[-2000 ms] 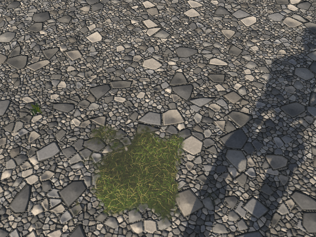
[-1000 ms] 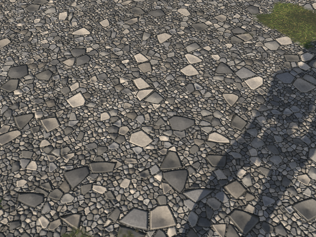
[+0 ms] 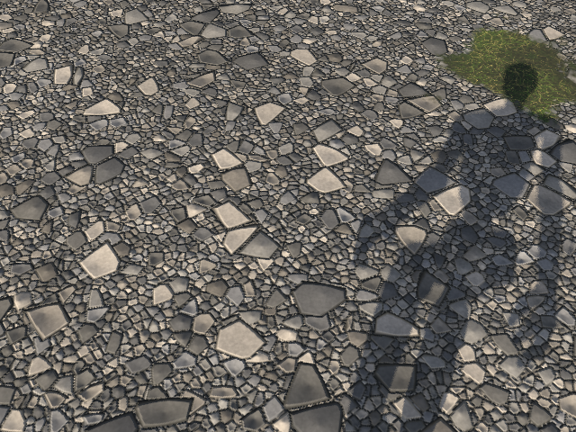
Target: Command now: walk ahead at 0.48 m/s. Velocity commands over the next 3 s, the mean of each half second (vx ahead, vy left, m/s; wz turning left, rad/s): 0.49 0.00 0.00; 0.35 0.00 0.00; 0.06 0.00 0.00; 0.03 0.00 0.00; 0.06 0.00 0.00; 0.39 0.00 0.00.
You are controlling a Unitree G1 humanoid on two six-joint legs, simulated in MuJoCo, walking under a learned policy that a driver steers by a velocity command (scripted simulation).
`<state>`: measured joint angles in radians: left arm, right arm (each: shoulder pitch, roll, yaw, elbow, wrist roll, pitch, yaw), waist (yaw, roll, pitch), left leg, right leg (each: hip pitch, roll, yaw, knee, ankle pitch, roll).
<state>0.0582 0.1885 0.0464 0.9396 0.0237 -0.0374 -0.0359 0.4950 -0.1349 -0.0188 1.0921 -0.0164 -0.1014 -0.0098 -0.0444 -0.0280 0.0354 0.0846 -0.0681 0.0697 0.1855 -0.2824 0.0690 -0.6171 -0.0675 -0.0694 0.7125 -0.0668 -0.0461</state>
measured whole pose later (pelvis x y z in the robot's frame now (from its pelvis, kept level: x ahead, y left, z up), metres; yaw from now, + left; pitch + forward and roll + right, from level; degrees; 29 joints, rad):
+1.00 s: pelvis +0.51 +0.02 +0.01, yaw +0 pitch -1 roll +0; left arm 0.19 0.20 0.05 0.99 0.03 -0.02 0.01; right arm 0.32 -0.16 -0.02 1.05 -0.02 -0.09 -0.01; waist -0.01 -0.03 0.08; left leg -0.17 -0.05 0.11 0.32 -0.15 0.10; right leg -0.50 -0.04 0.01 0.87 -0.27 -0.02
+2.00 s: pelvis +0.58 -0.01 +0.00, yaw +1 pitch -2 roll +0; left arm 0.31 0.12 -0.01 1.17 0.00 -0.02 0.04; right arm 0.36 -0.11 0.02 1.17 -0.01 -0.02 -0.05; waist 0.00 0.01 0.03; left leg -0.06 -0.01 0.08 0.37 -0.28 0.03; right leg -0.16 0.03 -0.05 0.38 -0.20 -0.05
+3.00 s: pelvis +0.79 -0.08 +0.01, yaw +0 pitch +0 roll +0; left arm 0.48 0.13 0.02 1.10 0.02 -0.10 0.01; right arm 0.16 -0.19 -0.05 0.97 -0.03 -0.05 0.03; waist 0.02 0.03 0.02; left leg -0.61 0.08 0.05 0.96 -0.15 0.06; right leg -0.01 0.06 -0.10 0.24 -0.24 -0.08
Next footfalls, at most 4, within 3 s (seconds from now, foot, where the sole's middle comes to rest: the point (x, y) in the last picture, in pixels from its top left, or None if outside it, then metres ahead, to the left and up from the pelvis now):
0.12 right None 0.26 -0.10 -0.78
0.70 left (251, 397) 0.57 0.08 -0.78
1.16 right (328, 372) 0.62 -0.11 -0.78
2.70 right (341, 319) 0.76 -0.15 -0.78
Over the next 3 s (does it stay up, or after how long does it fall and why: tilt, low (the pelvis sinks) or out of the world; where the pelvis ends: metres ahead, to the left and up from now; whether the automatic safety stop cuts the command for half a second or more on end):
stays up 0.79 -0.08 0.01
